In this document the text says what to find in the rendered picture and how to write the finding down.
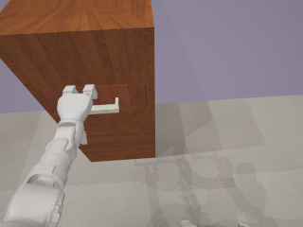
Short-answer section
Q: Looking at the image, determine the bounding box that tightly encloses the robot right shin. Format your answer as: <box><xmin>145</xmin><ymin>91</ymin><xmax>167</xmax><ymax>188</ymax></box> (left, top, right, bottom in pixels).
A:
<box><xmin>180</xmin><ymin>220</ymin><xmax>190</xmax><ymax>225</ymax></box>

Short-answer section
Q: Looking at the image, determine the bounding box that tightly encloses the robot left upper arm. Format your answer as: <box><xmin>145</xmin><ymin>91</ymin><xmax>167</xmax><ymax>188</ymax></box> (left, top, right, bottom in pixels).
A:
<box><xmin>0</xmin><ymin>183</ymin><xmax>65</xmax><ymax>227</ymax></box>

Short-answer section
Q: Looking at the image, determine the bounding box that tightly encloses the handle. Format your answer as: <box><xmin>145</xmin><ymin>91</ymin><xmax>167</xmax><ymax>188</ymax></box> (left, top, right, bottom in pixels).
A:
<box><xmin>89</xmin><ymin>97</ymin><xmax>119</xmax><ymax>114</ymax></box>

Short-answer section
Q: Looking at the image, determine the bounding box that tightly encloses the drawer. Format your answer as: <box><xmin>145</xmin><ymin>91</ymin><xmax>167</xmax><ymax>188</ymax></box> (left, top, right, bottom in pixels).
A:
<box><xmin>36</xmin><ymin>82</ymin><xmax>150</xmax><ymax>114</ymax></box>

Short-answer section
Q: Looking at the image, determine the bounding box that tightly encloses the robot left forearm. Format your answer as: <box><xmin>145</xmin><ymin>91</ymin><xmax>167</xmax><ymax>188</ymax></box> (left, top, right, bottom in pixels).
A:
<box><xmin>3</xmin><ymin>118</ymin><xmax>84</xmax><ymax>222</ymax></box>

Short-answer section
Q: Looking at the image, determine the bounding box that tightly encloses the left robot hand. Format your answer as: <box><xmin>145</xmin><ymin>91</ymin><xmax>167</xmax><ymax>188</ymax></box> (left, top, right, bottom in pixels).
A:
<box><xmin>57</xmin><ymin>84</ymin><xmax>98</xmax><ymax>145</ymax></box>

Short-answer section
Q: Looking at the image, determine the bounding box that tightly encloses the cabinet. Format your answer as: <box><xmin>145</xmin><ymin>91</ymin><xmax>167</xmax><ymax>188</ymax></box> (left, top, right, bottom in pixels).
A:
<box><xmin>0</xmin><ymin>0</ymin><xmax>155</xmax><ymax>163</ymax></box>

